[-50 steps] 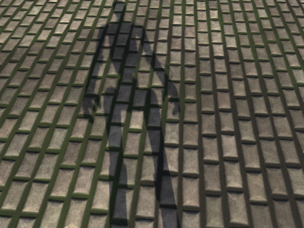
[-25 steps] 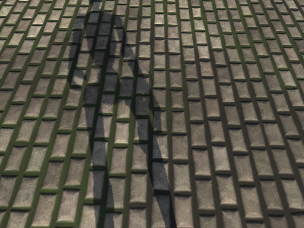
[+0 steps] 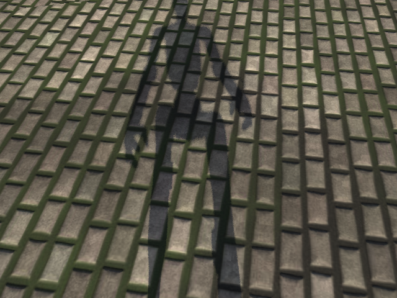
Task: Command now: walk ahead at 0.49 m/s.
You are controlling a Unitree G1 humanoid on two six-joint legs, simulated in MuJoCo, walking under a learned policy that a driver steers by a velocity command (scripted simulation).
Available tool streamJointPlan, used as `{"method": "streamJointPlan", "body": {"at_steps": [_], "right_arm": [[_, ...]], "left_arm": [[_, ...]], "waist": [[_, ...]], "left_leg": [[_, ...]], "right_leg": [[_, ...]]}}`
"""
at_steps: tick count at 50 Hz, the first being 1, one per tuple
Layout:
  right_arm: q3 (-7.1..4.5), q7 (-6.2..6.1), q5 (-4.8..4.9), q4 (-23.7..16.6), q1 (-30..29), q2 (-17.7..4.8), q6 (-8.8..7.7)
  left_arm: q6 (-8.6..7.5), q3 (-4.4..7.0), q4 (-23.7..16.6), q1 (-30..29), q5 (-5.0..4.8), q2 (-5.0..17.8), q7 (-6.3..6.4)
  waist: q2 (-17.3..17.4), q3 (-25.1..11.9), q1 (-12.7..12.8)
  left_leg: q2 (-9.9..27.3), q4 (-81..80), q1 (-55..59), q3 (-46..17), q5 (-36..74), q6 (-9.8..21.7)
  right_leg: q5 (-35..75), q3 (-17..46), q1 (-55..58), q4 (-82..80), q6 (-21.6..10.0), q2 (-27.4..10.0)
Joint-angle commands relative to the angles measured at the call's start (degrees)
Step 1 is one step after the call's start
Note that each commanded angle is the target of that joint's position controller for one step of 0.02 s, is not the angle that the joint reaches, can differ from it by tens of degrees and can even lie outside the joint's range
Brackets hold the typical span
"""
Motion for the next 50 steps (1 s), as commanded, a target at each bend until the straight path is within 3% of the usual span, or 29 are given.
{"method": "streamJointPlan", "body": {"at_steps": [1,4,7,8,9,10,11,12,13,14,15,16,19,21,24,27,31,34,35,36,37,38,39,40,42,43,45,48,50], "right_arm": [[0.13,0.65,0.28,-4.0,-5.4,-1.8,-0.79],[0.5,1.64,0.74,-6.0,-9.5,-2.1,-1.09],[0.2,2.5,0.91,-7.1,-9.1,-3.8,-1.56],[-0.25,2.59,0.94,-6.7,-6.6,-4.9,-1.72],[-1.26,2.47,0.84,-5.1,-0.5,-6.6,-1.82],[-2.78,2.0,0.62,-2.1,9.8,-9.7,-1.8],[-4.26,1.61,-0.67,-0.5,18.5,-15.9,-1.59],[-3.75,1.9,0.03,0.6,20.6,-14.0,-1.18],[-2.29,1.98,0.34,-0.1,17.2,-9.9,-1.32],[-1.65,1.78,0.06,-1.4,12.5,-7.7,-1.37],[-1.14,1.88,-0.37,-2.0,8.5,-6.2,-1.47],[-0.65,2.0,-0.81,-2.3,6.2,-4.6,-1.74],[-0.66,2.19,-0.74,-1.4,6.3,-4.7,-2.18],[-1.08,1.65,-0.65,-0.5,8.0,-6.1,-2.27],[-1.1,0.77,-0.12,0.7,11.2,-6.3,-1.64],[-1.33,0.12,0.4,1.6,14.2,-7.2,-1.2],[-1.63,-0.37,1.0,3.1,17.9,-7.2,-0.28],[-2.36,-0.92,1.08,2.8,17.2,-8.2,0.56],[-2.52,-0.93,1.03,2.5,16.3,-8.4,0.83],[-2.15,-0.85,0.82,1.9,15.7,-7.3,0.99],[-1.15,-0.73,0.1,0.0,14.6,-4.8,1.05],[0.63,-0.52,0.44,-1.6,21.6,2.0,0.07],[-0.04,-0.46,1.64,-1.3,21.4,-1.8,-0.64],[-1.44,-0.63,2.5,-2.4,16.6,-6.6,-0.69],[-2.12,-1.28,1.46,-3.1,13.0,-6.2,0.25],[-2.57,-1.39,1.15,-3.1,14.1,-5.3,1.22],[-2.34,-1.23,1.2,-4.3,14.7,-2.5,3.06],[-2.04,-0.83,0.78,-7.4,11.4,-1.7,4.19],[-1.92,0.0,0.63,-8.6,9.2,-1.8,4.23]], "left_arm": [[-0.56,1.72,-2.6,-0.5,-0.6,9.5,0.77],[0.35,1.9,-1.0,2.6,-0.87,9.8,0.82],[1.35,2.4,-0.5,2.8,-1.01,10.8,0.94],[1.66,2.55,-0.8,1.9,-0.99,11.3,0.96],[2.01,2.44,-1.1,0.6,-0.93,11.1,0.95],[2.16,1.71,-1.6,0.8,-0.41,9.3,0.99],[1.41,-0.04,-3.4,5.6,0.43,4.1,0.66],[-0.02,-0.85,-2.5,7.0,-0.16,1.7,0.37],[-1.19,0.75,-3.3,2.4,-1.74,8.2,0.07],[-1.79,0.96,-4.6,-2.2,-2.62,9.2,0.01],[-1.75,1.02,-4.9,-4.4,-2.08,8.7,0.32],[-1.16,1.46,-4.8,-4.6,-1.3,8.4,0.64],[0.82,1.19,-4.2,-2.9,-0.75,5.1,0.73],[1.23,1.31,-5.5,-6.1,-0.33,5.1,0.88],[0.73,1.34,-8.0,-12.8,0.35,4.7,0.75],[0.05,0.89,-9.8,-19.4,-0.05,3.8,0.22],[-0.88,0.59,-12.0,-25.4,-0.65,4.3,-0.86],[-1.7,1.33,-12.2,-23.7,-0.81,6.9,-1.32],[-1.92,1.86,-11.5,-20.4,-0.83,8.0,-1.22],[-2.09,3.07,-9.4,-13.1,-0.63,10.2,-0.84],[-2.24,4.12,-7.7,-2.9,0.4,13.5,-0.33],[-1.49,5.46,-6.6,2.8,0.8,18.7,-0.07],[-1.21,4.01,-6.9,2.3,0.33,13.5,-0.21],[-1.16,2.8,-8.1,-2.7,0.21,9.6,-0.02],[-0.92,1.73,-8.9,-10.1,0.84,6.2,0.0],[-0.97,1.47,-8.7,-11.9,1.35,5.4,-0.06],[-1.08,1.92,-8.1,-13.2,1.6,6.3,0.04],[-0.61,2.92,-7.5,-14.4,1.2,9.1,1.25],[0.2,3.09,-7.8,-15.3,0.85,9.7,1.97]], "waist": [[-4.1,4.1,-0.2],[-4.3,4.9,1.0],[-5.6,4.0,-0.6],[-6.6,2.5,-2.3],[-6.6,-1.2,-5.9],[-5.2,-8.2,-9.9],[5.6,-18.3,-9.8],[14.5,-23.2,-9.5],[9.2,-16.3,-9.9],[6.2,-9.9,-8.8],[2.3,-5.3,-7.1],[2.3,-3.0,-5.2],[2.5,-1.3,-2.7],[1.1,0.3,-2.9],[0.6,1.8,-4.4],[0.9,2.9,-6.3],[1.7,4.0,-7.7],[3.4,2.8,-5.4],[4.1,1.2,-3.4],[3.4,-3.4,0.0],[0.0,-12.3,4.1],[-15.4,-21.1,1.7],[-17.7,-22.6,2.2],[-12.9,-12.8,1.9],[-6.8,-4.4,-1.5],[-8.1,-3.2,-3.6],[-8.8,-2.2,-5.3],[-8.0,-1.7,-5.7],[-7.5,-2.9,-5.1]], "left_leg": [[-1.6,-7.6,3.0,2.0,6.3,-0.6],[-2.4,-12.0,2.1,2.0,3.8,0.2],[-3.6,-14.9,4.7,2.2,-2.6,2.3],[-4.8,-15.6,8.9,3.3,-4.7,3.2],[-6.8,-16.9,17.5,5.1,-5.2,4.6],[-5.7,-15.6,32.4,4.0,-4.2,6.7],[8.9,-15.2,55.9,-17.0,-6.8,14.1],[15.2,-25.2,63.6,-38.3,-16.1,19.3],[13.3,-26.9,58.7,-34.1,-20.6,16.5],[11.3,-27.7,50.9,-25.8,-18.3,14.4],[9.1,-29.8,42.6,-19.5,-13.3,13.4],[7.0,-31.6,36.9,-15.4,-9.6,12.6],[5.2,-35.6,30.5,-9.6,-3.4,13.1],[5.1,-37.0,30.8,-7.2,0.4,13.7],[3.2,-37.4,31.6,-5.1,2.3,12.8],[1.6,-37.2,31.6,-3.7,0.5,11.7],[3.4,-33.5,36.3,-6.3,-0.4,11.3],[5.3,-29.0,38.9,-9.3,2.1,10.0],[4.8,-25.7,38.6,-9.4,6.4,9.3],[1.8,-17.9,36.7,-7.7,11.4,7.9],[-2.2,-2.5,27.8,-5.2,4.0,6.0],[-11.2,18.6,5.3,0.8,-22.2,1.7],[-9.5,28.2,-1.8,-4.8,-34.7,1.8],[-7.0,30.9,-5.2,-5.0,-31.5,1.9],[-3.3,27.4,-0.3,-2.8,-25.4,0.9],[-1.9,25.2,3.4,-2.8,-24.4,0.6],[-1.6,22.5,6.7,-1.1,-22.5,-0.2],[-1.6,12.7,6.7,0.4,-14.8,-0.9],[-2.1,5.5,9.9,2.1,-7.6,-0.6]], "right_leg": [[4.1,7.5,-5.2,-7.0,-8.4,-15.2],[5.7,7.4,0.8,-4.3,-8.0,-17.3],[11.3,8.2,5.9,0.0,-6.7,-19.7],[18.2,7.9,6.5,3.1,-6.0,-19.6],[28.2,5.9,5.9,10.6,-4.8,-17.6],[29.4,3.4,0.4,23.1,-3.1,-14.4],[11.4,-0.1,-19.6,45.6,0.5,-7.7],[-22.4,4.8,-33.5,58.7,2.1,-0.7],[-21.9,9.6,-39.7,64.3,0.7,-4.4],[-17.0,8.0,-41.1,63.8,-0.3,-7.5],[-12.0,6.6,-39.2,60.1,-0.2,-10.2],[-8.8,6.8,-36.0,56.2,0.0,-12.1],[-5.0,6.3,-31.7,51.3,1.1,-13.3],[-0.5,6.1,-35.1,46.0,2.2,-13.5],[8.6,5.5,-36.8,34.7,3.6,-12.5],[15.0,4.1,-33.7,24.3,4.2,-9.8],[14.4,5.0,-32.3,17.6,4.0,-8.1],[9.4,5.6,-26.8,14.7,2.8,-7.3],[7.3,4.7,-21.7,14.0,2.0,-6.5],[6.6,3.9,-11.2,13.2,0.4,-6.1],[5.8,10.6,5.6,16.3,-2.9,-13.5],[-1.7,33.9,27.4,13.3,-11.1,-28.0],[-10.5,44.2,26.9,7.1,-12.4,-29.4],[-5.9,34.7,18.6,6.4,-9.7,-27.6],[16.9,18.8,2.7,5.8,-7.3,-23.3],[23.5,13.5,-2.3,5.2,-6.7,-21.8],[29.5,7.8,-7.7,3.1,-7.7,-21.0],[32.5,1.7,-8.8,1.1,-8.7,-21.0],[31.4,-2.6,-8.5,1.0,-8.0,-19.9]]}}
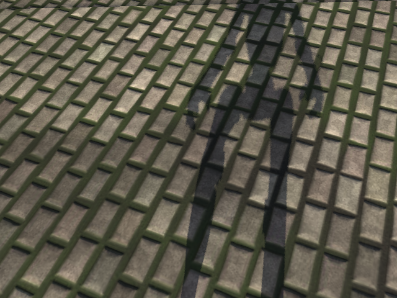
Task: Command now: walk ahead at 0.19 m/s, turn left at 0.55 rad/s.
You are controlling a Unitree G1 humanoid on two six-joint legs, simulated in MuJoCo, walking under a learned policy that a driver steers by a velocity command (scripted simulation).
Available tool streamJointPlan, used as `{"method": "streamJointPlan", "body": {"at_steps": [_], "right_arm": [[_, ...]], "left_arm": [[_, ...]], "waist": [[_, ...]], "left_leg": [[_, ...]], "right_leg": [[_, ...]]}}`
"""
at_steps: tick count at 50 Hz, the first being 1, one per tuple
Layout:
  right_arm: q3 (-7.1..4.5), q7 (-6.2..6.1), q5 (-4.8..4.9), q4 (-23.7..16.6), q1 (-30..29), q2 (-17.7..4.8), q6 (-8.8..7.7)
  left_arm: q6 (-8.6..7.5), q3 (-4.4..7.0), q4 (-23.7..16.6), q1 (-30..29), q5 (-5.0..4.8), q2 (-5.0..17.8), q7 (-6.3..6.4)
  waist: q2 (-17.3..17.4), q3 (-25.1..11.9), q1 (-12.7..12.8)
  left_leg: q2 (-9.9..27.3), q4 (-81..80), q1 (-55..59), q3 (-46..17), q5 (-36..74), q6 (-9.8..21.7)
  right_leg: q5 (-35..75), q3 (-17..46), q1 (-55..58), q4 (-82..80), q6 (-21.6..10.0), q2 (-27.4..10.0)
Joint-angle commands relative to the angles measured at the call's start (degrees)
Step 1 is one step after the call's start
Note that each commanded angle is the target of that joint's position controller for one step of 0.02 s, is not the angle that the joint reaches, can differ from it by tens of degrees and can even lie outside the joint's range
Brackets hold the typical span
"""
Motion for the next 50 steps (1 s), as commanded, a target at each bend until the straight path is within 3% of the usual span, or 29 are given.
{"method": "streamJointPlan", "body": {"at_steps": [1,6,8,9,10,11,12,13,14,15,17,19,22,26,28,30,31,32,33,34,35,36,39,45,48,50], "right_arm": [[0.09,1.16,-0.31,-3.4,3.3,-0.6,0.38],[-0.75,3.19,-0.66,-7.4,-1.8,-3.1,1.38],[-1.44,3.44,-0.73,-7.6,0.6,-4.1,1.5],[-2.52,2.91,-0.98,-6.5,4.9,-6.2,1.28],[-4.53,1.51,-1.19,-6.6,8.9,-13.0,1.17],[-4.55,0.85,-2.23,-8.5,7.1,-17.2,1.17],[-3.33,1.7,-2.27,-9.2,7.7,-13.0,0.5],[-2.79,1.95,-1.85,-9.8,4.2,-11.2,-0.18],[-2.52,1.65,-0.44,-9.4,2.6,-9.5,-0.39],[-2.06,1.21,0.24,-9.5,1.1,-8.1,-0.11],[-1.74,0.41,-0.88,-10.7,-1.0,-7.8,-0.01],[-1.86,-0.23,-1.11,-11.0,-0.5,-8.1,-0.68],[-2.26,-0.7,-0.6,-10.7,1.1,-9.0,-1.13],[-2.32,-0.41,-0.37,-10.7,2.5,-9.4,-0.71],[-2.07,-0.27,-0.22,-10.8,2.5,-8.9,-0.33],[-1.43,-0.31,-0.09,-11.3,0.9,-7.2,0.13],[-0.67,-0.33,-0.14,-11.9,-0.3,-4.8,0.09],[0.81,-0.28,-0.24,-12.0,0.6,0.7,-0.04],[0.49,-0.1,0.8,-15.6,0.2,-1.4,-1.02],[-0.28,-0.03,0.39,-14.5,0.4,-5.6,-1.56],[-0.72,0.27,0.0,-13.0,1.5,-6.5,-1.67],[-0.68,0.46,-0.38,-11.6,2.9,-5.8,-1.66],[-0.02,1.14,-0.51,-12.0,-0.1,-3.4,-2.67],[1.97,2.39,-0.27,-15.3,-9.3,0.4,-3.47],[1.99,3.31,0.01,-16.3,-11.8,0.1,-3.74],[1.21,3.63,-0.07,-16.2,-9.9,-1.7,-3.94]], "left_arm": [[-0.02,1.89,-4.6,-6.5,-0.51,9.4,1.2],[1.96,2.55,-4.0,-4.9,-2.36,11.8,1.33],[2.74,2.79,-4.4,-5.7,-3.15,12.1,1.46],[3.04,2.54,-4.0,-3.9,-2.94,10.8,1.37],[3.05,1.95,-4.6,-1.1,-1.02,9.0,0.98],[2.81,0.52,-6.7,0.8,1.34,5.2,0.38],[2.72,1.03,-6.4,-1.5,-0.27,7.9,-0.13],[2.9,1.35,-7.2,-4.3,-2.06,9.1,-0.14],[3.0,1.46,-6.8,-4.3,-1.78,8.8,0.19],[3.19,1.79,-6.8,-5.2,-1.07,9.5,0.56],[3.33,1.99,-7.3,-6.0,-0.88,9.4,0.35],[2.59,1.72,-7.6,-6.3,-0.98,8.3,0.15],[1.4,1.15,-8.1,-8.1,-0.86,6.8,-0.24],[0.16,1.16,-8.8,-8.9,-1.67,7.5,-0.97],[-0.59,1.26,-8.8,-7.5,-2.04,7.7,-1.24],[-1.2,1.66,-7.2,-2.4,-2.07,7.8,-1.17],[-1.3,2.35,-5.8,3.1,-1.82,9.5,-0.78],[-1.05,2.94,-4.6,9.9,-0.83,12.8,-0.23],[-0.96,3.85,-4.3,9.2,0.96,17.3,-0.85],[-1.24,3.15,-6.0,5.2,0.17,13.8,-0.81],[-1.23,2.15,-6.5,3.3,-0.76,10.2,-0.59],[-1.14,1.54,-6.9,2.7,-0.95,8.7,-0.62],[-1.33,1.19,-5.8,4.6,-0.41,8.6,-0.39],[-0.59,1.09,-4.0,9.7,-1.77,10.2,-0.37],[0.4,1.2,-3.0,12.1,-2.21,11.5,-0.59],[1.21,1.44,-2.4,12.4,-2.49,12.4,-0.56]], "waist": [[-7.8,-6.3,-2.5],[-7.6,-5.7,-1.4],[-7.2,-6.4,-3.4],[-4.4,-8.7,-4.9],[6.8,-12.1,-5.4],[16.7,-16.6,-1.3],[8.4,-22.9,-4.7],[5.0,-17.9,-4.0],[1.1,-14.8,-2.7],[1.0,-12.4,-2.0],[4.4,-10.0,-0.8],[5.1,-9.1,-1.0],[5.0,-8.9,-2.0],[6.0,-7.7,-2.7],[6.1,-7.2,-1.8],[4.7,-6.8,1.5],[2.2,-7.6,3.9],[-7.6,-10.3,4.8],[-17.2,-5.0,2.4],[-14.1,-1.0,1.5],[-12.3,0.3,0.8],[-10.8,-0.3,0.1],[-8.7,0.7,0.9],[-9.2,0.9,4.2],[-9.4,2.1,4.7],[-11.1,0.2,2.5]], "left_leg": [[0.7,-8.4,8.2,0.7,9.7,0.1],[-0.9,-17.2,9.5,2.4,6.0,2.5],[-3.2,-23.4,14.0,4.3,6.2,4.5],[-5.4,-27.9,21.5,4.6,12.1,6.4],[2.9,-29.7,33.1,-8.0,38.6,10.4],[16.3,-28.9,45.0,-29.9,52.1,23.1],[16.8,-32.0,43.8,-32.1,41.9,24.8],[14.2,-33.2,39.6,-26.5,35.4,21.9],[10.4,-34.8,35.7,-22.8,20.0,17.9],[8.4,-37.4,31.3,-21.9,4.9,15.6],[5.6,-41.9,24.2,-22.0,-10.4,14.6],[4.8,-43.3,22.9,-22.0,-11.6,14.7],[4.1,-42.6,22.4,-21.8,-11.2,14.4],[3.7,-41.8,20.2,-24.7,-15.0,14.0],[3.0,-40.6,18.5,-26.3,-16.9,13.3],[0.1,-36.7,13.1,-25.6,-19.7,10.9],[-2.7,-29.9,6.1,-22.8,-21.0,8.3],[-9.1,-10.1,-1.1,-12.5,-20.9,4.2],[-10.0,-1.9,-14.5,-8.7,-18.8,4.2],[-5.8,4.6,-17.1,-9.8,-14.2,3.7],[-5.4,6.4,-17.7,-10.0,-9.4,3.2],[-4.7,7.0,-15.9,-9.2,-6.5,2.7],[-3.6,5.2,-12.5,-7.0,3.2,1.4],[-1.6,-13.4,-3.3,0.7,12.9,-0.2],[-3.3,-20.6,2.0,2.6,11.1,0.8],[-4.9,-24.4,7.6,2.6,10.2,2.8]], "right_leg": [[30.7,2.2,-0.1,-6.1,-9.6,-14.7],[27.0,1.2,6.5,0.1,-7.3,-17.0],[28.6,0.1,7.3,7.5,-5.0,-16.3],[27.5,-1.6,5.3,16.1,-2.7,-13.3],[11.8,-3.8,-4.7,31.3,2.0,-8.4],[-31.7,0.0,-23.4,49.8,6.1,1.5],[-31.6,11.6,-25.3,55.6,5.1,1.1],[-27.1,12.4,-27.5,55.8,3.9,-0.4],[-21.7,12.7,-28.0,51.5,3.2,-2.4],[-17.6,12.7,-27.2,46.6,2.8,-3.6],[-12.0,11.7,-22.7,41.2,2.4,-2.6],[-10.0,11.8,-20.9,33.6,2.7,-1.6],[-7.6,12.0,-17.7,24.2,3.3,-0.3],[-7.4,11.7,-13.3,17.4,3.0,1.2],[-6.9,11.5,-9.2,13.3,2.1,1.6],[-3.1,10.8,0.7,6.1,0.9,1.0],[-4.9,14.4,9.3,3.5,-0.7,-3.7],[-15.4,26.7,16.6,-1.2,-4.0,-15.8],[-31.9,46.7,14.6,-8.3,-10.5,-23.8],[-35.6,45.7,12.1,-9.0,-11.5,-23.1],[-31.6,40.0,11.5,-8.9,-9.7,-19.9],[-26.5,34.8,10.8,-8.8,-8.2,-17.3],[-11.2,24.4,7.4,-10.9,-7.8,-13.9],[4.4,13.4,5.8,-11.1,-7.8,-11.6],[12.0,12.5,7.1,-8.7,-7.4,-12.9],[24.8,12.1,9.7,-3.8,-5.9,-13.7]]}}
Over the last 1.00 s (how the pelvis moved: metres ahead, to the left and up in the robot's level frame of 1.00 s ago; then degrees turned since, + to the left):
0.54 0.03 0.00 16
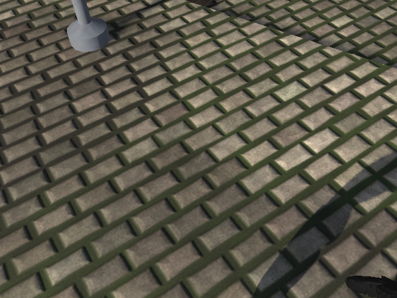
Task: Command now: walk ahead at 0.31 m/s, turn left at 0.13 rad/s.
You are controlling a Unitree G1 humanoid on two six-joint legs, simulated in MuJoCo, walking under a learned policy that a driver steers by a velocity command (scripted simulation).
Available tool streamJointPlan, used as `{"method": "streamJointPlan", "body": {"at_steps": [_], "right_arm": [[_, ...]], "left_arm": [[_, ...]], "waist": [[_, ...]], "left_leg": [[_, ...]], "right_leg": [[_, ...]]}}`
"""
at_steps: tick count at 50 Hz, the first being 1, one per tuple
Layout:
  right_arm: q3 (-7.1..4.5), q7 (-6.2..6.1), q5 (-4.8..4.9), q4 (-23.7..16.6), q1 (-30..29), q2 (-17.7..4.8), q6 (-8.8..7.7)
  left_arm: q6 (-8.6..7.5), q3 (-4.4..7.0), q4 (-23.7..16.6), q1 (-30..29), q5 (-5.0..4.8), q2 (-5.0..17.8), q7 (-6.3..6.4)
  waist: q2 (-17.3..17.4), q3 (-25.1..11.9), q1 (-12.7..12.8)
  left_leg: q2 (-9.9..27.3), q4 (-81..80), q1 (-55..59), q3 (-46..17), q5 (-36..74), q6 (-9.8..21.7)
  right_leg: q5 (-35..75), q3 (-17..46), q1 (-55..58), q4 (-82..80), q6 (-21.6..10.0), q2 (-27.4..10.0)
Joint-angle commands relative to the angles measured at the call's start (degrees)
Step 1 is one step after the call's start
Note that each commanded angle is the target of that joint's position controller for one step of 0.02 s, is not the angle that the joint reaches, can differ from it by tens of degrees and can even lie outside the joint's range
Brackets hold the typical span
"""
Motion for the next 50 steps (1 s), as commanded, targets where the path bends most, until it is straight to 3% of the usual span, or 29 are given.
{"method": "streamJointPlan", "body": {"at_steps": [1,2,3,4,5,6,7,8,9,10,11,13,18,21,23,25,26,27,28,29,30,31,32,35,41,45,48,49,50], "right_arm": [[-2.02,0.33,-0.35,-4.4,-0.5,-5.7,-1.39],[-3.02,-0.09,-0.9,-2.0,6.4,-7.7,-1.29],[-3.86,-0.94,-1.76,-0.4,13.3,-10.8,-0.96],[-4.0,-1.84,-3.3,0.0,17.2,-15.3,-0.05],[-3.34,-1.33,-2.63,0.3,18.6,-12.7,0.44],[-2.66,-1.08,-2.21,0.4,15.2,-10.0,0.68],[-1.85,-1.13,-1.6,0.7,10.9,-7.7,0.4],[-1.13,-1.04,-1.56,1.1,7.6,-5.7,0.02],[-0.89,-0.98,-1.73,1.5,4.2,-4.6,-0.26],[-0.94,-0.91,-2.54,2.1,2.4,-4.4,-0.71],[-1.19,-0.95,-3.05,2.5,0.8,-5.0,-1.11],[-2.07,-1.55,-2.99,3.2,-1.2,-7.4,-1.17],[-2.69,-3.39,-2.08,5.2,-1.3,-8.7,0.57],[-3.04,-3.5,-1.43,6.2,-0.9,-9.7,1.68],[-3.35,-3.47,-0.72,6.7,-0.9,-10.6,2.36],[-3.42,-3.63,0.25,7.5,-0.6,-10.5,3.01],[-3.14,-3.58,0.01,8.9,2.6,-8.9,3.2],[-2.35,-3.29,-2.21,7.9,3.2,-5.9,3.06],[-2.13,-3.7,-2.64,5.0,-2.3,-5.9,2.98],[-2.78,-3.74,-1.96,5.1,-4.3,-8.2,3.04],[-2.98,-3.81,-0.97,5.4,-3.5,-8.2,3.16],[-3.17,-4.25,-1.09,6.6,-2.2,-8.2,3.29],[-3.51,-4.63,-1.47,6.8,-2.2,-9.0,3.43],[-3.32,-4.44,-0.93,7.3,-1.0,-7.7,3.29],[-2.69,-3.91,-0.71,6.9,-3.3,-6.6,2.99],[-2.9,-2.5,0.06,6.5,-3.4,-7.7,1.62],[-3.3,-1.71,0.58,8.0,1.6,-7.6,-0.31],[-3.9,-1.86,0.33,9.2,5.5,-9.1,-0.7],[-4.5,-2.28,-0.79,10.3,11.6,-12.1,-0.79]], "left_arm": [[0.32,2.6,-2.7,-2.4,-0.64,12.5,0.37],[0.19,2.34,-2.9,-2.7,-0.68,11.7,0.49],[-0.38,1.55,-4.2,-2.7,0.57,9.6,0.54],[-1.34,-0.71,-5.5,2.7,2.99,3.1,-0.11],[-1.59,-0.45,-3.1,6.6,0.65,5.8,-0.34],[-1.12,1.04,-3.7,1.6,-1.25,10.1,-0.24],[-0.53,0.8,-5.0,-3.0,-1.37,9.0,0.16],[0.35,0.8,-4.7,-4.5,-0.55,7.9,0.74],[1.64,0.92,-4.5,-3.6,-0.13,7.0,1.27],[2.75,0.83,-4.0,-2.4,0.08,5.8,1.61],[3.55,0.69,-4.2,-1.2,0.24,4.5,1.95],[4.43,1.1,-5.9,-2.9,0.78,5.2,2.36],[6.07,1.67,-10.4,-10.6,0.65,6.4,1.37],[6.57,2.11,-12.8,-13.5,0.64,7.0,0.54],[6.6,2.38,-13.9,-13.9,0.6,7.0,-0.15],[6.33,2.83,-13.8,-11.8,0.74,7.1,-0.61],[6.16,3.65,-13.7,-10.2,1.02,9.4,-0.25],[5.97,5.32,-14.5,-8.4,1.1,16.3,0.87],[5.21,5.24,-15.9,-8.4,2.48,18.1,0.62],[3.95,4.59,-16.2,-7.9,2.78,15.6,0.09],[3.01,4.37,-16.3,-9.9,2.26,14.6,0.19],[2.79,4.21,-16.8,-12.5,1.22,13.4,0.45],[3.05,3.78,-17.3,-14.4,0.36,12.2,0.89],[3.69,3.55,-18.3,-14.6,0.83,11.9,1.73],[4.74,4.25,-19.6,-14.4,0.63,13.3,2.45],[4.9,4.0,-19.9,-14.3,0.23,12.7,1.89],[4.88,3.42,-20.2,-15.8,0.0,11.7,1.88],[4.72,2.88,-20.5,-16.0,0.04,9.9,2.03],[4.51,1.6,-20.8,-15.0,0.31,5.4,1.93]], "waist": [[-10.6,0.0,-6.1],[-9.1,-4.5,-9.8],[-5.8,-11.0,-12.5],[11.4,-20.7,-10.2],[13.0,-30.7,-11.6],[7.5,-23.1,-11.9],[5.2,-15.6,-10.5],[2.1,-11.2,-8.8],[2.5,-9.0,-6.3],[3.1,-7.6,-4.8],[4.2,-7.2,-3.5],[5.2,-6.0,-3.1],[4.1,-3.9,-5.5],[3.6,-2.9,-6.4],[3.5,-3.1,-6.2],[2.7,-3.9,-4.9],[-1.0,-4.0,-5.0],[-16.3,-5.0,-6.7],[-21.2,-5.0,-4.2],[-12.7,-7.3,-2.8],[-10.3,-7.0,-4.5],[-7.2,-6.9,-5.8],[-7.4,-6.6,-6.6],[-8.3,-8.4,-7.4],[-10.0,-6.7,-5.9],[-12.2,-4.5,-5.2],[-11.2,-3.2,-8.7],[-8.8,-3.9,-10.3],[1.0,-7.3,-11.2]], "left_leg": [[-4.3,-7.0,12.1,3.2,2.0,3.0],[-5.3,-9.9,22.6,3.8,7.8,4.8],[1.4,-6.4,37.6,-1.7,23.4,7.0],[19.0,-1.2,58.4,-21.6,47.5,16.1],[24.5,-6.0,58.0,-31.6,42.5,21.7],[20.3,-7.8,50.9,-23.2,38.4,19.1],[16.8,-9.2,44.0,-16.7,35.4,16.3],[14.6,-11.6,36.4,-12.9,32.6,14.6],[13.2,-14.3,29.3,-9.7,28.9,13.4],[12.3,-16.3,23.1,-6.8,28.9,13.0],[12.4,-17.7,19.9,-5.1,27.8,13.6],[12.9,-19.4,17.3,-2.7,24.5,14.2],[14.5,-22.8,18.2,-0.6,3.6,13.7],[15.7,-21.2,21.2,-0.2,0.7,12.9],[16.1,-18.0,23.7,0.4,2.4,11.7],[14.0,-11.9,23.7,3.3,1.4,8.0],[11.0,-5.6,21.4,6.0,-2.9,4.1],[3.9,11.4,9.8,12.3,-17.1,-1.8],[-4.5,24.4,-2.9,6.2,-35.8,-4.5],[-3.2,31.7,-4.1,-0.7,-34.9,-4.0],[-2.2,32.7,-5.0,-2.3,-30.0,-3.2],[-1.4,31.2,-5.3,-3.0,-26.0,-3.2],[-0.9,29.7,-4.7,-3.5,-23.0,-3.5],[-2.7,27.5,-0.5,-3.2,-18.2,-4.5],[-4.0,12.1,4.9,-4.4,-16.0,-5.7],[-5.0,3.0,10.9,-3.5,-17.0,-3.9],[-5.0,-10.8,22.2,-2.1,-11.2,-1.2],[-1.4,-14.0,30.5,-4.1,-10.1,0.7],[10.3,-17.1,39.7,-15.9,-18.9,4.4]], "right_leg": [[44.6,5.0,-2.9,5.5,-7.8,-10.8],[49.8,3.1,-4.8,13.6,-6.1,-8.5],[38.2,1.5,-13.7,24.8,-3.5,-5.8],[-7.6,0.6,-32.8,46.9,0.6,1.8],[-21.2,10.0,-34.4,58.2,1.2,3.5],[-18.5,10.4,-37.5,60.7,1.1,0.6],[-15.2,8.3,-39.6,57.9,0.9,-1.4],[-12.0,8.0,-37.9,54.1,1.3,-3.0],[-9.5,8.1,-33.2,50.3,1.6,-4.1],[-7.1,7.4,-27.8,48.5,2.0,-3.7],[-5.6,6.6,-25.2,45.8,2.5,-3.3],[-2.9,5.3,-24.5,41.9,2.6,-2.8],[3.5,4.3,-26.1,35.4,1.0,-3.8],[1.2,3.0,-26.4,31.4,-0.1,-3.4],[0.6,1.4,-24.9,26.7,-1.2,-2.4],[7.3,-1.0,-18.9,16.6,-3.3,0.2],[15.8,2.2,-14.3,10.8,-5.3,-0.1],[37.7,19.2,-5.9,7.8,-10.4,-12.4],[42.6,33.1,-4.7,5.2,-21.9,-20.6],[42.1,30.1,-4.2,5.1,-22.5,-18.5],[40.3,25.3,-4.2,6.1,-19.5,-15.6],[37.1,22.6,-4.4,6.6,-16.6,-13.1],[36.1,21.6,-5.3,6.4,-15.3,-12.3],[37.1,20.2,-6.7,6.2,-15.2,-10.0],[24.3,24.0,-9.5,5.9,-15.0,-8.5],[-5.9,29.9,-15.3,2.0,-14.9,-6.6],[-12.9,31.4,-20.6,4.4,-12.5,-3.4],[-14.7,29.1,-26.3,8.9,-10.0,-0.9],[-17.9,20.5,-34.4,25.8,-6.2,4.6]]}}
Over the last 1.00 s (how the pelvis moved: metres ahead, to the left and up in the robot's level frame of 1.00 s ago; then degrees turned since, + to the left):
0.29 0.09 -0.01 28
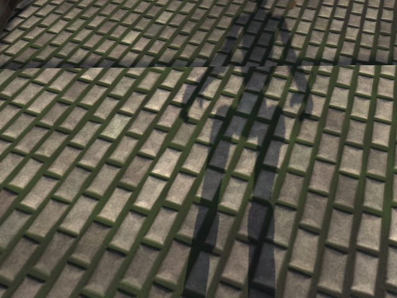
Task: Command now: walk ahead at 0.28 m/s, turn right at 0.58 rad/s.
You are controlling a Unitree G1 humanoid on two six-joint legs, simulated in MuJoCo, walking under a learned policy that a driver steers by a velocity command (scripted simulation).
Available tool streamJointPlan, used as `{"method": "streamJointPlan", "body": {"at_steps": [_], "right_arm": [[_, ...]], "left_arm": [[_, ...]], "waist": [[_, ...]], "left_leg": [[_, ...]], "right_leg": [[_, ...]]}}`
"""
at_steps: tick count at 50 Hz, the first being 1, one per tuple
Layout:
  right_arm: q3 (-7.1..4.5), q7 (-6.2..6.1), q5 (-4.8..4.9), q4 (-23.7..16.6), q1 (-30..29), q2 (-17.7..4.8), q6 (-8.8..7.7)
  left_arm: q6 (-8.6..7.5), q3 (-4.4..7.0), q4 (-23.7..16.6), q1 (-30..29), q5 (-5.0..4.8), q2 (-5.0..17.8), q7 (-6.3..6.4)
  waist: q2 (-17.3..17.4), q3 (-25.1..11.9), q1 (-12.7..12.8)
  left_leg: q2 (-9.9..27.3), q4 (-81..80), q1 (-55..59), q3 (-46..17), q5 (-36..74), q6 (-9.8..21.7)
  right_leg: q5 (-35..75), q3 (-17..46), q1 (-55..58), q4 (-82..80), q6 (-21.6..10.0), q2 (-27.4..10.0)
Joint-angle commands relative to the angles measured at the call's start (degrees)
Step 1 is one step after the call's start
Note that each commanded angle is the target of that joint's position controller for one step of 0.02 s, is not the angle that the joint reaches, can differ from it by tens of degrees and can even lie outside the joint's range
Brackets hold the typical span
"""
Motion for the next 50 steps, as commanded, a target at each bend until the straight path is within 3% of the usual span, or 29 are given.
{"method": "streamJointPlan", "body": {"at_steps": [1,2,3,5,6,8,13,16,18,20,21,22,23,24,25,26,27,28,31,34,37,40,44,45,46,47,48,49,50], "right_arm": [[-3.52,0.3,-2.75,0.2,11.8,-14.5,-1.78],[-2.97,0.25,-2.49,-1.2,7.6,-11.9,-2.44],[-1.96,-0.24,-1.31,-1.9,5.0,-8.3,-2.57],[-1.06,-0.71,-0.64,-1.6,5.4,-6.2,-2.51],[-0.76,-0.82,-0.99,-1.0,7.0,-5.9,-2.76],[-0.76,-0.68,-1.26,0.0,9.7,-6.2,-3.13],[-0.91,-0.32,-0.07,1.3,12.3,-8.6,-2.56],[-1.12,0.14,0.66,2.5,15.1,-10.3,-2.04],[-1.28,0.24,1.12,3.0,15.3,-11.1,-1.56],[-0.9,0.04,1.22,3.3,14.7,-10.6,-1.29],[0.06,-0.1,0.26,2.5,14.5,-8.5,-1.63],[2.26,0.08,-0.99,-0.5,17.7,-1.7,-2.54],[1.67,0.23,-0.1,0.2,16.4,-4.7,-3.85],[0.42,0.63,1.55,-1.2,12.7,-8.4,-4.24],[0.65,0.7,1.49,-1.8,9.7,-8.0,-4.39],[0.67,0.57,0.52,-1.8,8.6,-7.0,-4.29],[0.5,0.48,-0.1,-1.3,9.3,-6.4,-3.67],[0.71,0.66,-0.02,-0.9,10.8,-5.4,-3.05],[1.05,0.53,-0.43,-1.1,9.4,-3.7,-1.66],[1.5,0.77,-1.0,-3.1,2.9,-2.9,-1.86],[2.22,1.69,-0.54,-4.8,-3.6,-1.9,-2.69],[2.32,2.56,-0.19,-6.6,-8.1,-2.5,-3.05],[1.69,3.36,-0.34,-7.6,-7.9,-4.5,-3.33],[1.12,3.2,-0.38,-7.0,-4.9,-5.6,-3.35],[-0.09,2.75,-0.47,-5.0,2.3,-7.5,-3.28],[-1.3,2.15,-0.7,-2.8,11.9,-10.7,-3.12],[-2.71,1.83,-1.71,-1.9,17.9,-16.9,-2.86],[-1.55,2.16,-0.56,-1.4,19.0,-12.5,-2.85],[-0.54,1.99,-0.21,-1.7,15.1,-9.7,-2.84]], "left_arm": [[-1.84,0.72,-7.9,-3.9,-0.69,3.7,0.01],[-2.5,1.57,-8.0,-4.8,-0.45,7.7,-0.18],[-2.66,2.2,-6.7,-3.5,-0.27,9.2,-0.51],[-3.13,1.95,-5.2,-2.1,0.22,7.1,-0.94],[-3.68,1.51,-5.2,-2.8,0.1,5.5,-1.34],[-4.46,0.82,-5.9,-4.3,-0.13,3.5,-1.76],[-5.41,-0.9,-8.7,-11.2,0.01,0.3,-3.02],[-5.64,-0.79,-9.6,-13.0,-0.6,1.1,-3.86],[-5.71,-0.06,-9.6,-11.0,-0.76,2.9,-4.03],[-5.45,2.18,-5.9,1.3,-0.43,6.4,-3.44],[-4.98,3.35,-3.8,10.8,-0.14,8.9,-2.71],[-4.67,4.26,-2.9,16.4,1.04,15.1,-2.13],[-5.03,3.11,-3.0,16.9,0.94,11.7,-2.43],[-5.43,1.86,-2.7,12.4,0.77,8.7,-2.8],[-5.58,1.29,-2.7,9.3,0.51,7.0,-2.96],[-5.69,0.91,-2.6,6.2,0.72,5.8,-3.15],[-6.06,0.47,-2.8,4.0,1.15,4.3,-3.32],[-6.42,0.57,-2.6,2.8,1.25,4.5,-3.28],[-7.67,0.84,-1.0,2.7,0.82,4.8,-3.04],[-7.65,1.06,0.8,4.8,0.74,5.6,-2.49],[-7.25,1.5,2.3,7.1,0.37,7.2,-1.9],[-6.72,1.88,4.5,10.3,-0.24,8.2,-1.66],[-5.38,2.35,6.4,11.1,-0.48,9.0,-1.15],[-5.03,2.44,6.5,10.6,-0.32,9.5,-1.02],[-4.54,2.15,6.5,9.9,-0.09,9.1,-0.87],[-4.34,1.06,5.8,10.7,0.67,6.9,-0.56],[-5.36,-0.95,4.2,18.4,0.74,0.5,-1.11],[-6.67,-0.93,5.1,16.5,0.17,2.1,-1.28],[-7.41,0.36,3.7,10.8,-1.54,6.7,-1.7]], "waist": [[13.6,-1.2,-3.9],[11.7,3.2,-2.7],[10.7,4.8,-2.1],[8.9,4.8,-2.1],[8.0,4.9,-2.8],[7.1,4.5,-3.7],[7.7,5.2,-6.0],[8.1,6.0,-6.4],[9.2,5.2,-4.0],[7.2,-2.7,3.6],[5.0,-9.6,8.2],[-11.7,-18.3,6.8],[-12.8,-22.3,7.3],[-10.1,-12.7,6.1],[-7.1,-6.9,4.7],[-4.5,-3.5,2.8],[-4.6,-1.6,0.9],[-6.3,-1.5,-0.6],[-4.0,0.7,-1.9],[-2.3,3.0,-0.4],[-2.2,4.4,2.0],[-1.9,5.5,3.3],[-3.1,3.9,1.7],[-4.1,1.6,-0.1],[-3.8,-3.3,-4.0],[-2.0,-11.2,-7.8],[11.8,-20.8,-5.3],[14.7,-24.5,-6.9],[10.7,-14.8,-6.9]], "left_leg": [[24.2,-16.9,18.0,-33.0,-22.6,12.4],[25.4,-17.8,14.6,-33.3,-26.9,14.2],[21.9,-18.0,14.1,-27.4,-25.0,12.4],[17.8,-18.2,14.7,-19.2,-16.2,9.7],[16.8,-18.8,14.0,-15.7,-10.9,9.6],[15.5,-19.6,14.0,-10.5,-3.3,10.1],[13.9,-20.1,10.9,-2.2,7.3,10.0],[16.0,-19.3,11.2,-1.8,10.0,9.9],[17.6,-16.7,13.1,-1.7,18.7,9.2],[14.5,-1.6,11.5,3.4,39.0,6.7],[12.4,12.1,2.0,5.3,32.7,4.5],[3.7,35.5,-18.9,6.8,2.1,0.4],[1.6,44.7,-24.4,-2.5,-17.3,0.7],[5.0,47.8,-29.8,-2.5,-14.0,1.5],[7.6,45.8,-29.3,-0.8,-9.1,2.1],[9.2,42.4,-27.7,-0.2,-5.1,2.0],[10.6,40.0,-24.4,-0.6,-1.8,2.0],[10.9,39.0,-21.7,-0.6,-0.1,1.4],[10.9,33.9,-22.6,0.0,4.2,-0.4],[10.3,22.1,-24.8,0.2,13.4,-1.3],[8.0,11.0,-21.6,2.2,21.2,-1.0],[6.9,5.5,-21.6,1.7,21.8,0.1],[5.1,1.8,-19.3,2.4,13.5,3.0],[3.3,1.5,-14.4,4.1,11.0,4.1],[1.2,0.5,-4.3,6.2,11.0,5.7],[5.4,3.3,12.2,2.0,12.7,8.3],[21.0,1.1,35.8,-25.6,2.1,18.2],[23.7,-9.3,38.9,-41.7,-6.0,20.2],[22.1,-10.4,32.5,-33.5,-9.5,16.8]], "right_leg": [[-17.4,-0.9,-27.0,17.4,-0.9,0.8],[-12.5,-0.3,-30.1,24.6,0.0,-4.9],[-7.8,-0.6,-30.8,26.7,0.9,-5.6],[-1.4,-1.6,-30.4,28.2,2.3,-6.6],[1.8,-2.2,-29.6,28.4,2.6,-6.9],[6.1,-4.1,-28.8,25.9,3.2,-7.2],[12.6,-11.3,-20.0,8.9,4.1,-9.1],[10.7,-13.3,-14.3,2.3,2.4,-8.1],[9.0,-13.9,-9.4,-1.1,0.1,-6.7],[11.1,-15.9,9.0,-5.4,-3.3,-3.6],[10.8,-10.7,25.0,-3.2,-5.4,-8.4],[-1.3,17.3,42.7,-7.9,-13.4,-25.0],[-5.9,32.9,41.4,-16.5,-16.0,-28.7],[-6.1,24.1,34.9,-17.1,-13.6,-26.9],[-1.2,15.7,27.1,-17.6,-12.1,-23.9],[2.6,10.6,20.5,-19.3,-11.3,-21.3],[6.9,6.7,15.6,-21.3,-10.4,-19.1],[9.2,5.1,12.4,-23.2,-11.2,-18.9],[15.2,-0.1,9.4,-26.2,-11.9,-17.9],[18.1,-4.0,10.0,-27.1,-11.1,-16.9],[16.7,-6.9,9.9,-27.7,-9.8,-16.2],[16.3,-6.6,14.7,-26.3,-9.4,-18.4],[26.1,-6.0,22.9,-20.3,-7.5,-21.0],[35.7,-6.6,23.8,-16.1,-6.7,-20.3],[44.6,-8.7,22.8,-6.7,-5.3,-17.8],[38.3,-10.9,14.6,7.4,-3.3,-14.9],[12.0,-12.3,-9.5,31.5,1.5,-5.7],[-14.8,-4.1,-18.2,39.8,1.8,-2.0],[-12.6,-3.3,-24.3,43.4,1.0,-5.8]]}}
Over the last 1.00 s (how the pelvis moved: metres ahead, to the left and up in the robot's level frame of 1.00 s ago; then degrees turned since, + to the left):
0.17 0.01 0.00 -28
